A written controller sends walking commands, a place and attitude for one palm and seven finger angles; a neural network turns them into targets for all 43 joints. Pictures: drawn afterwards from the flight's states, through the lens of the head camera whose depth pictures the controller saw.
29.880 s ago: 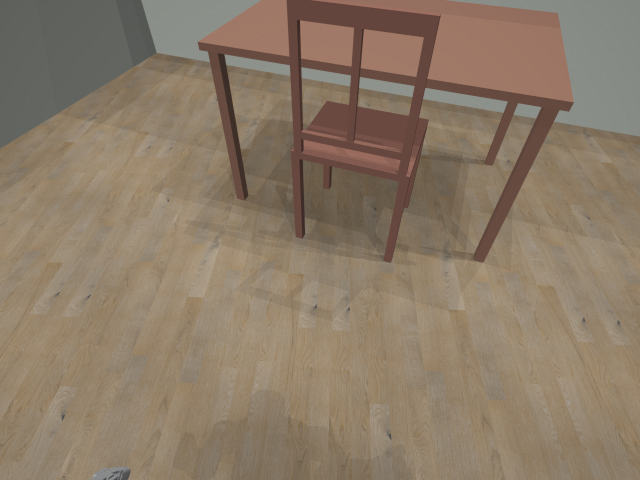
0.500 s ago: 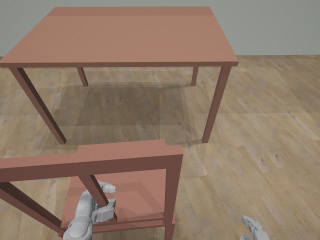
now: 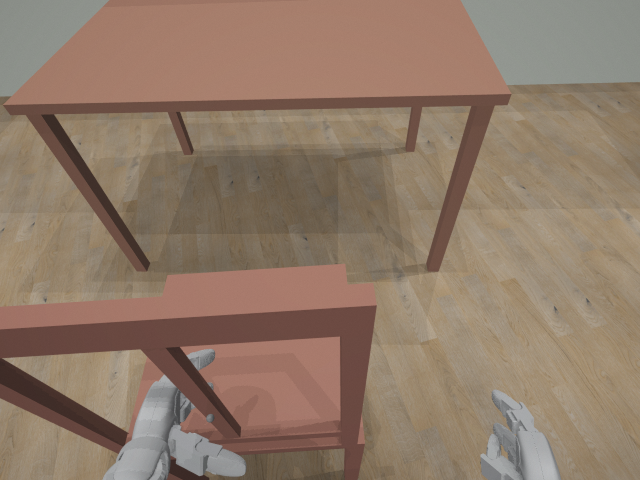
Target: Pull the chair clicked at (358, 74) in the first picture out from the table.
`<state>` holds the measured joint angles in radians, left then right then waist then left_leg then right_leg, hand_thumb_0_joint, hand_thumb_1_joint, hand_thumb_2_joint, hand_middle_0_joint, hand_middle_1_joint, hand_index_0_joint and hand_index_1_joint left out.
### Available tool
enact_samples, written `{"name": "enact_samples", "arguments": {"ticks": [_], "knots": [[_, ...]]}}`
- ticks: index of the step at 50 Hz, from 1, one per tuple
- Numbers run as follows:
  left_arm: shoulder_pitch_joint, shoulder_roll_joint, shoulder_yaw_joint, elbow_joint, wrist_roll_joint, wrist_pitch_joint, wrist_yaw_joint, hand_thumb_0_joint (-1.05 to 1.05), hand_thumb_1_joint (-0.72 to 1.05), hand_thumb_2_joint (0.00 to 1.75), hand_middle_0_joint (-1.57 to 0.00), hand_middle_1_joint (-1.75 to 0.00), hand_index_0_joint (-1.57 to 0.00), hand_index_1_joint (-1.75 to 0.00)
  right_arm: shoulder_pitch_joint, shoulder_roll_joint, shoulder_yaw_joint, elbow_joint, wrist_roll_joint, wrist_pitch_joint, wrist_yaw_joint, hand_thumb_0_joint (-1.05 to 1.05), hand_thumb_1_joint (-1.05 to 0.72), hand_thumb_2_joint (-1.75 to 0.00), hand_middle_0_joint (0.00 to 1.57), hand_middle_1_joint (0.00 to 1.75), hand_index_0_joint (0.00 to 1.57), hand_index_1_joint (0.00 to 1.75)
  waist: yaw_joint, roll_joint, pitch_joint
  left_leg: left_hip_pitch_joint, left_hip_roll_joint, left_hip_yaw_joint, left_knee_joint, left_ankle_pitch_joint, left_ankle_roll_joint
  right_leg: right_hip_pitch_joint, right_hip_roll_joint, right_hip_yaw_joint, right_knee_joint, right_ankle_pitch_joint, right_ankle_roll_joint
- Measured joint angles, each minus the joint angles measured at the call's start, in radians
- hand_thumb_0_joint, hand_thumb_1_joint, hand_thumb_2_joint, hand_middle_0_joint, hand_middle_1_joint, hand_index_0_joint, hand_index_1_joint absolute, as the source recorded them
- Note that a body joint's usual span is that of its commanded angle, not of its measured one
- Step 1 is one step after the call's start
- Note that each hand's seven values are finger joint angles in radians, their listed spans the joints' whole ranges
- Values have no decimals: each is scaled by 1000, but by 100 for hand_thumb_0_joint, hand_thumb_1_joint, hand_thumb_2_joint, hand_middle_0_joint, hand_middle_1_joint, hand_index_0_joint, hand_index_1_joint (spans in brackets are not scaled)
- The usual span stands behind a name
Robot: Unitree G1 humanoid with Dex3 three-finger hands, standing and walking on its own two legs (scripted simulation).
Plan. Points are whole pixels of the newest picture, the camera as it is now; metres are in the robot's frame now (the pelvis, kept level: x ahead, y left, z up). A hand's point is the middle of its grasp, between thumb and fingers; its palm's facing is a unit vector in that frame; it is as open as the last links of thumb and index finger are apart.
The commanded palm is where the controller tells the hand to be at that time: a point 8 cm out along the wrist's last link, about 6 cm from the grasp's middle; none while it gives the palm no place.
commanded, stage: open the thumb and straighten the fingers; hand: left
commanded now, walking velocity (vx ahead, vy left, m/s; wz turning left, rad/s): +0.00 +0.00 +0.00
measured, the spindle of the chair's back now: (204, 398) +0.23 +0.16 -0.02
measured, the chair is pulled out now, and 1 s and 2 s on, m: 0.56 0.56 0.56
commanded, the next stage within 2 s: draw the fingers out of the gap in 0.14 s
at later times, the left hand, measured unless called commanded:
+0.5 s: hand (198, 465) +0.16 +0.16 -0.04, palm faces +0.05 -0.98 -0.19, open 17.4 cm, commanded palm +0.14 +0.21 -0.02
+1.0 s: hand out of the picture +0.10 +0.15 -0.04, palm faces +0.06 -0.98 -0.17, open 17.4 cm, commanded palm +0.05 +0.20 -0.02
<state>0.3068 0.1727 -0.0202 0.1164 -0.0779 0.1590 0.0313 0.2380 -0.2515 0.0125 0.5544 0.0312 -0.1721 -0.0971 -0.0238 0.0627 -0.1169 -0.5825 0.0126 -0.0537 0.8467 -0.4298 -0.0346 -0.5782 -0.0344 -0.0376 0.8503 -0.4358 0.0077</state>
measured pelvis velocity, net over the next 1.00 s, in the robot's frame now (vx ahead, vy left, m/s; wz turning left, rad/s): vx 0.00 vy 0.01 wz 0.02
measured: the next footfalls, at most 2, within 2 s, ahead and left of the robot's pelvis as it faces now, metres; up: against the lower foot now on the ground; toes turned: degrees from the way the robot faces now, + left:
none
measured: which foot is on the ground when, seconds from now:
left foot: down 0.00-1.00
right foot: down 0.00-1.00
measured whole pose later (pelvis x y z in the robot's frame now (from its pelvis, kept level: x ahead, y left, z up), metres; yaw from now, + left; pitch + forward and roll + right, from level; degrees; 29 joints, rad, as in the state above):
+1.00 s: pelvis +0.00 +0.01 -0.03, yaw +1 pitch +12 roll -2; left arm 0.86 0.17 -0.12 -0.33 -0.01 0.16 0.05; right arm 0.25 -0.19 0.00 0.45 0.04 -0.14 -0.14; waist 0.00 0.06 -0.20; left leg -0.74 0.00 -0.08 1.05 -0.52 -0.02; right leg -0.70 -0.04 -0.06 1.01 -0.52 0.02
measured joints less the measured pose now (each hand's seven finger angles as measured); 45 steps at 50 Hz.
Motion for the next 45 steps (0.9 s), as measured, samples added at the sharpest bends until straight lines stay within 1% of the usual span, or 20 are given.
{"name": "enact_samples", "arguments": {"ticks": [3, 6, 9, 13, 16, 20, 25, 31, 40, 45], "knots": [[22, 3, -10, -32, 6, 15, 2, -1, -52, 21, -14, -40, -14, -41, 3, -1, 1, -10, -2, -3, -4, 2, -90, -90, 20, 30, 20, 30, 0, 2, -2, -13, -1, -6, 18, -10, -1, -9, -1, -6, 15, -11, -1], [34, 5, -17, -58, 5, 23, 4, -1, -53, 21, -9, -24, -9, -25, 7, -2, 1, -13, -4, -6, -10, 2, -90, -90, 20, 30, 20, 30, 0, -1, -3, -25, -2, -11, 32, -17, -2, -19, -2, -10, 29, -19, -2], [41, 8, -15, -78, 7, 29, 8, -1, -53, 21, -5, -14, -5, -15, 11, 0, 2, -12, -4, -4, -14, 2, -90, -90, 20, 30, 20, 30, 0, -5, -5, -34, -1, -15, 43, -23, -3, -27, -1, -14, 38, -25, -3], [44, 14, -10, -89, 8, 39, 11, -1, -53, 20, -3, -6, -3, -7, 15, 0, 2, -10, -4, 1, -18, 2, -90, -90, 20, 30, 20, 30, -4, -6, -8, -45, 0, -19, 54, -28, -5, -34, 0, -18, 46, -30, -4], [82, 12, -4, -114, 6, 47, 9, -1, -53, 20, -2, -3, -2, -4, 17, 7, -2, -14, -2, 8, -17, 2, -90, -90, 20, 30, 20, 30, -9, -8, -17, -51, 2, -16, 59, -32, -5, -42, 2, -15, 50, -32, -4], [172, 9, -10, -174, 8, 48, 11, -1, -53, 20, -1, -1, -1, -2, 24, 17, -12, -22, 0, 11, -20, 2, -90, -90, 20, 30, 20, 30, -12, -9, -28, -57, 3, -15, 68, -39, -3, -47, 3, -13, 55, -37, -3], [265, 13, -23, -231, 18, 30, 19, -1, -53, 20, -1, 0, -1, -1, 24, 23, -18, -30, 1, 5, -29, 2, -90, -90, 20, 30, 20, 30, -4, -8, -34, -76, 0, -23, 94, -51, -1, -58, 1, -21, 72, -46, -1], [330, 13, -44, -285, 24, 5, 10, -1, -53, 20, -1, 0, -1, -1, 11, 29, -18, -34, 2, -11, -35, 2, -90, -90, 20, 30, 20, 30, 8, -5, -40, -103, -6, -30, 129, -63, 3, -76, -5, -27, 98, -57, 3], [439, -7, -94, -374, 56, 7, 18, -1, -53, 20, -1, 0, -1, -1, 0, 52, -15, -71, 4, 2, -33, 2, -90, -90, 20, 30, 20, 30, 17, -2, -62, -124, -11, -25, 161, -75, 10, -97, -9, -22, 126, -67, 9], [494, -7, -105, -409, 70, 9, 25, -1, -53, 20, -1, 0, -1, -1, 4, 59, -13, -94, 5, 20, -36, 2, -90, -90, 20, 30, 20, 30, 25, -6, -70, -141, -10, -26, 183, -84, 10, -112, -8, -22, 145, -74, 10]]}}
